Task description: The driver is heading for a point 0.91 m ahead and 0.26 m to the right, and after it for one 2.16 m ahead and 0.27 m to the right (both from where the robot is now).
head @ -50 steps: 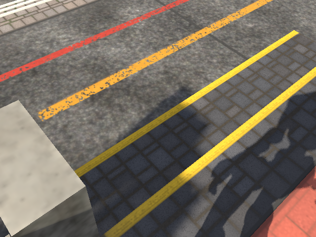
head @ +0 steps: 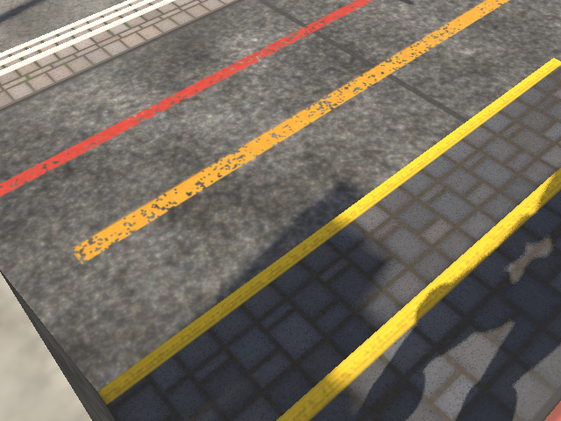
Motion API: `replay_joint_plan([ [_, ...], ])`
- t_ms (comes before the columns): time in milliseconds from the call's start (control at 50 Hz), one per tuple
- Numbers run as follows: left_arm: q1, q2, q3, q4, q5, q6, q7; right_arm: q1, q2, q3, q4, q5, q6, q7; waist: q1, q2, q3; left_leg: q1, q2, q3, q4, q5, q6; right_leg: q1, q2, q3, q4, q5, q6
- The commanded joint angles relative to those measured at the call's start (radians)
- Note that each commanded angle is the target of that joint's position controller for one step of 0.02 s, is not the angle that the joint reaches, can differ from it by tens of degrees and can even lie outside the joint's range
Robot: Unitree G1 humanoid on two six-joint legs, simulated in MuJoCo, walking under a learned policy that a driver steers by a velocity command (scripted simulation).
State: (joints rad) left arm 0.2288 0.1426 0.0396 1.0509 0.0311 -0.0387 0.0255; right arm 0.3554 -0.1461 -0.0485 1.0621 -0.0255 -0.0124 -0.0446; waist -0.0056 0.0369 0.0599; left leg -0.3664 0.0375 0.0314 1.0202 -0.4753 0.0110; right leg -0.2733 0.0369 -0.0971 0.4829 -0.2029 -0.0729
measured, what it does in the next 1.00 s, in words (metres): walks ahead: left foot, then left foot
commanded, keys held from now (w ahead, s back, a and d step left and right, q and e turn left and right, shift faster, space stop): no key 0.44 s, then w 0.46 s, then w+e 0.10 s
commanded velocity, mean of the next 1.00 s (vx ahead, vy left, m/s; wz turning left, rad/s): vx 0.19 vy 0.00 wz -0.01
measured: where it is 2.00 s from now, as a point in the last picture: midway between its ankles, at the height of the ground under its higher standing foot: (280, 399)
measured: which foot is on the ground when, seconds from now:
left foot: up 0.00-0.14, down 0.16-0.54, up 0.56-0.82, down 0.84-1.00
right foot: down 0.00-0.84, up 0.86-1.00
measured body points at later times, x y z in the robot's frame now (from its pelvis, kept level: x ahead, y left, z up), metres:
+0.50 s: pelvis +0.07 +0.00 +0.01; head +0.07 +0.00 +0.46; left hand +0.05 +0.21 -0.15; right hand +0.06 -0.21 -0.15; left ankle +0.06 +0.11 -0.74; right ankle +0.04 -0.08 -0.74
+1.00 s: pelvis +0.25 +0.07 +0.00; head +0.25 +0.08 +0.45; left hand +0.24 +0.30 -0.16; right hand +0.29 -0.19 -0.13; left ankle +0.26 +0.13 -0.74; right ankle +0.17 -0.06 -0.64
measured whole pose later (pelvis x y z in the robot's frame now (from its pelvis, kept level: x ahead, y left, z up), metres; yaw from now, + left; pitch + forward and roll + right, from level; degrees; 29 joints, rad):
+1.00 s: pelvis +0.25 +0.07 +0.00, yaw -2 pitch -1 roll +0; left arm 0.35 0.18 0.06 1.03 0.01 -0.04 -0.02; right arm 0.30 -0.20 -0.06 0.96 -0.02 -0.06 0.02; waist 0.02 -0.03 0.02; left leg -0.21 -0.04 0.10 0.46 -0.24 0.08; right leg -0.42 -0.02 0.02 1.19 -0.30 -0.07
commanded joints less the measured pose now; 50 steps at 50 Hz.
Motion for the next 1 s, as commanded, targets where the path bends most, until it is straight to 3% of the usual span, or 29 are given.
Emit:
replay_joint_plan([
  [20,0.042,0.082,-0.004,-0.016,0.015,-0.014,0.015,0.144,-0.007,0.000,0.010,0.006,0.013,-0.010,-0.030,-0.127,-0.039,0.064,0.006,-0.016,-0.203,0.036,0.000,-0.005,-0.248,0.190,-0.187,0.481,-0.144],
  [60,0.062,0.093,-0.010,-0.011,0.004,-0.017,0.016,0.129,-0.007,0.006,0.013,0.019,0.020,-0.015,-0.017,-0.153,-0.088,0.121,-0.005,-0.007,-0.310,0.096,-0.001,0.027,-0.249,0.188,-0.190,0.447,-0.151],
  [80,0.083,0.097,-0.012,-0.001,-0.012,-0.013,0.018,0.128,-0.009,0.006,0.018,0.018,0.026,-0.015,-0.018,-0.153,-0.101,0.153,-0.005,-0.009,-0.355,0.133,0.003,0.030,-0.251,0.202,-0.199,0.379,-0.144],
  [100,0.068,0.090,-0.016,-0.009,-0.020,-0.008,0.019,0.110,-0.002,0.008,0.017,0.026,0.031,-0.014,-0.020,-0.138,-0.087,0.192,-0.005,-0.002,-0.421,0.190,0.000,0.001,-0.239,0.202,-0.215,0.240,-0.127],
  [120,0.047,0.092,-0.017,-0.014,-0.029,0.000,0.019,0.105,0.003,0.011,0.023,0.019,0.031,-0.013,-0.034,-0.117,-0.063,0.248,-0.007,0.007,-0.511,0.276,0.002,-0.044,-0.221,0.201,-0.221,0.083,-0.102],
  [160,0.081,0.072,-0.021,-0.011,-0.030,0.011,0.017,0.084,-0.021,0.013,0.018,-0.009,0.018,-0.011,-0.023,-0.036,0.005,0.329,0.080,-0.087,-0.669,0.387,0.003,-0.132,-0.174,0.200,-0.226,-0.133,-0.024],
  [180,0.143,0.042,-0.021,-0.009,-0.036,0.019,0.015,0.023,-0.073,0.005,0.005,0.006,0.012,-0.012,0.040,0.065,0.053,0.221,0.118,-0.151,-0.683,0.347,0.018,-0.083,-0.105,0.161,-0.233,-0.100,0.003],
  [200,0.156,0.027,-0.027,0.008,-0.030,0.028,0.017,-0.002,-0.048,0.010,0.010,0.017,0.009,-0.008,0.033,0.093,0.067,0.109,0.105,-0.142,-0.711,0.254,0.021,0.045,-0.095,0.144,-0.224,-0.032,0.008],
  [220,0.158,0.042,-0.023,0.011,-0.023,0.029,0.019,-0.006,-0.030,0.014,0.013,0.020,0.003,-0.006,0.028,0.077,0.070,0.085,0.087,-0.127,-0.722,0.255,0.012,0.100,-0.103,0.147,-0.205,0.013,0.007],
  [300,0.180,0.038,-0.026,0.025,-0.020,0.023,0.022,0.011,-0.040,0.010,0.033,0.029,-0.003,-0.011,0.020,0.015,0.005,0.201,0.075,-0.104,-0.711,0.395,0.017,0.132,-0.123,0.147,-0.190,0.096,0.004],
  [440,0.187,0.025,-0.032,0.044,-0.023,0.023,0.034,0.015,-0.045,0.009,0.050,0.026,0.002,-0.012,0.009,-0.036,0.005,0.232,0.079,-0.091,-0.696,0.464,0.023,0.150,-0.125,0.138,-0.189,0.170,0.007],
  [480,0.206,0.037,-0.026,0.051,-0.020,0.026,0.034,0.023,-0.053,0.003,0.054,0.024,0.005,-0.012,0.013,-0.038,-0.007,0.230,0.047,-0.072,-0.675,0.290,0.037,0.148,-0.097,0.127,-0.179,-0.026,-0.010],
  [520,0.237,0.074,-0.006,0.048,-0.017,0.035,0.031,0.014,-0.069,-0.011,0.039,0.016,0.013,-0.006,0.029,-0.078,0.045,0.124,-0.003,-0.037,-0.581,-0.016,0.069,0.102,-0.097,0.173,-0.173,-0.392,-0.062],
  [540,0.278,0.090,0.003,0.050,-0.020,0.037,0.031,-0.017,-0.063,-0.012,0.017,0.012,0.012,0.000,0.052,-0.111,0.103,0.009,-0.021,-0.017,-0.518,-0.083,0.071,0.106,-0.143,0.251,-0.218,-0.526,-0.095],
  [580,0.370,0.109,0.016,0.083,-0.019,0.038,0.033,-0.109,-0.019,-0.003,-0.044,-0.008,-0.004,0.011,0.092,-0.188,0.176,-0.184,-0.039,0.068,-0.364,0.013,0.067,0.184,-0.293,0.444,-0.335,-0.596,-0.173],
  [620,0.404,0.112,0.022,0.092,0.004,0.021,0.027,-0.178,-0.048,-0.013,-0.090,-0.001,-0.024,0.025,0.114,-0.167,0.181,-0.314,0.006,0.018,-0.217,-0.009,0.078,0.252,-0.362,0.521,-0.361,-0.439,-0.232],
  [660,0.399,0.111,0.023,0.090,0.004,-0.007,0.023,-0.217,-0.067,-0.022,-0.125,0.003,-0.036,0.041,0.098,-0.118,0.143,-0.404,0.039,-0.010,-0.139,0.018,0.084,0.338,-0.372,0.494,-0.353,-0.297,-0.236],
  [700,0.352,0.097,0.018,0.072,-0.008,-0.023,0.011,-0.255,-0.059,-0.020,-0.157,0.004,-0.039,0.058,0.071,-0.087,0.110,-0.348,0.044,-0.009,-0.197,0.073,0.074,0.314,-0.336,0.398,-0.359,-0.226,-0.198],
  [740,0.290,0.106,0.019,0.050,-0.005,-0.035,0.006,-0.259,-0.050,-0.019,-0.167,0.012,-0.032,0.069,0.037,-0.101,0.111,-0.193,0.007,0.035,-0.279,0.164,0.063,0.194,-0.275,0.290,-0.347,-0.104,-0.147],
  [760,0.256,0.144,0.025,0.031,-0.012,-0.042,0.002,-0.246,-0.062,-0.019,-0.175,0.004,-0.031,0.082,0.016,-0.082,0.114,-0.087,-0.017,0.050,-0.332,0.237,0.060,0.106,-0.256,0.241,-0.333,-0.017,-0.123],
  [800,0.220,0.155,0.026,0.027,-0.025,-0.047,-0.003,-0.068,-0.053,-0.027,-0.120,0.010,-0.024,0.078,-0.062,-0.091,0.046,0.240,-0.094,0.106,-0.412,0.362,0.050,-0.033,-0.187,0.134,-0.200,0.210,-0.077],
  [820,0.248,0.116,0.013,0.040,-0.018,-0.047,-0.008,0.070,-0.091,-0.042,-0.073,0.008,-0.023,0.074,-0.109,-0.097,-0.012,0.401,-0.108,0.096,-0.393,0.342,0.060,-0.081,-0.154,0.078,-0.041,0.326,-0.045],
  [840,0.254,0.103,0.004,0.026,-0.018,-0.047,-0.015,0.212,-0.171,-0.067,-0.047,-0.005,-0.033,0.060,-0.171,0.031,-0.076,0.519,0.031,-0.088,-0.516,0.183,0.088,-0.161,-0.086,-0.003,0.247,0.257,-0.007],
  [860,0.332,0.008,-0.012,-0.004,-0.004,-0.033,-0.025,0.279,-0.307,-0.078,-0.051,-0.007,-0.038,0.059,-0.115,0.248,-0.175,0.581,0.343,-0.589,-0.720,-0.025,0.194,-0.277,0.027,-0.024,0.646,-0.329,0.029],
  [880,0.349,0.037,0.004,0.009,0.015,-0.017,-0.036,0.216,-0.322,-0.083,-0.055,0.022,-0.024,0.060,-0.093,0.205,-0.127,0.451,0.344,-0.791,-0.860,-0.223,0.264,-0.358,0.019,0.096,0.819,-0.300,0.015],
  [900,0.265,0.077,0.015,-0.024,0.008,-0.012,-0.042,0.073,-0.270,-0.069,-0.100,0.022,-0.018,0.060,-0.049,0.079,-0.015,0.347,0.326,-0.650,-0.842,-0.252,0.264,-0.407,-0.043,0.120,0.889,-0.199,-0.003],
  [920,0.220,0.088,0.021,-0.042,-0.007,-0.017,-0.047,-0.021,-0.219,-0.051,-0.138,0.012,-0.025,0.068,-0.025,0.012,0.011,0.252,0.293,-0.514,-0.843,-0.125,0.245,-0.381,-0.074,0.146,0.857,-0.123,-0.016],
  [940,0.206,0.078,0.021,-0.043,-0.024,-0.014,-0.046,-0.060,-0.184,-0.037,-0.155,0.009,-0.041,0.069,-0.002,0.009,0.018,0.216,0.253,-0.398,-0.856,0.024,0.222,-0.345,-0.097,0.161,0.806,-0.078,-0.012],
  [1000,0.231,0.079,0.031,-0.024,-0.029,0.018,-0.056,-0.007,-0.153,-0.014,-0.150,-0.001,-0.073,0.050,0.033,0.007,0.020,0.202,0.222,-0.226,-0.862,0.332,0.173,-0.258,-0.110,0.201,0.694,-0.064,0.003],
])
Keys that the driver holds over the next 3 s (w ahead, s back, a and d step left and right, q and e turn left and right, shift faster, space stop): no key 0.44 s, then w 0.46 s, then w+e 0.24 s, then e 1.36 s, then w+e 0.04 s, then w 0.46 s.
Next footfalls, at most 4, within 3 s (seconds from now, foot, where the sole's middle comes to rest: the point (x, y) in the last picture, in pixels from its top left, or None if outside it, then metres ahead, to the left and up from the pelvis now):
0.16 left None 0.10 0.11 -0.77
0.84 left None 0.30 0.14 -0.77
1.34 right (328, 407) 0.51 -0.06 -0.77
1.98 left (248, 350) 0.73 0.15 -0.95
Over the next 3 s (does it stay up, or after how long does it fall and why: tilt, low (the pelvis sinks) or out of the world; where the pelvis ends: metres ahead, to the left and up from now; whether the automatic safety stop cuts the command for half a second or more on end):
stays up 0.68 0.01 -0.15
